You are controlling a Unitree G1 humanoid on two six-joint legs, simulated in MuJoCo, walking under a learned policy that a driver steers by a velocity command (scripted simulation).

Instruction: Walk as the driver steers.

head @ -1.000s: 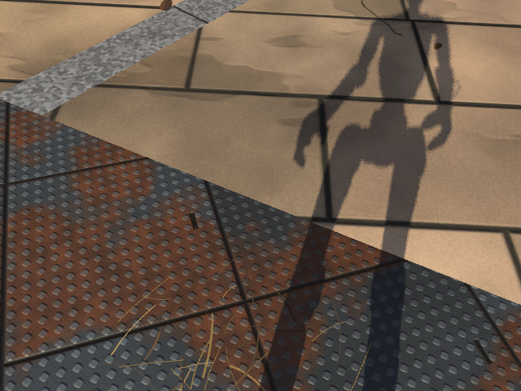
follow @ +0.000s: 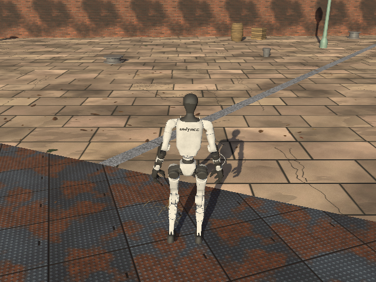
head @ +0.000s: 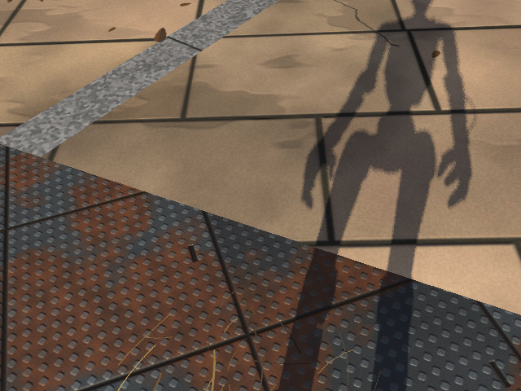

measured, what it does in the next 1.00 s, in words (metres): walks ahead: left foot, then right foot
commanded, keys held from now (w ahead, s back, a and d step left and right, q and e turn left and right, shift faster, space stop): w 0.50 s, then w+e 0.50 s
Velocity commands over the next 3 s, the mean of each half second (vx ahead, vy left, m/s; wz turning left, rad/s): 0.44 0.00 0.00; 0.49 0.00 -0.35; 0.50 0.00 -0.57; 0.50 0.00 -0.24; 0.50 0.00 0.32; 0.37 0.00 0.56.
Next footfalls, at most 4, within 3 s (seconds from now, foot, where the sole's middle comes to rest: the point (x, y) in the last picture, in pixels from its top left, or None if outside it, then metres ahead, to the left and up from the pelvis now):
0.40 left None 0.38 0.13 -0.77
0.96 right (339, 338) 0.67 -0.13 -0.77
1.46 left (302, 239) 1.01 -0.04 -0.77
1.96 right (415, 221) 1.07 -0.41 -0.77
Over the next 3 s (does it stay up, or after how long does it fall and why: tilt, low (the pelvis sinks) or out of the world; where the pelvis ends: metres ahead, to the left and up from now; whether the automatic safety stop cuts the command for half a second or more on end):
stays up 1.50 -0.48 -0.01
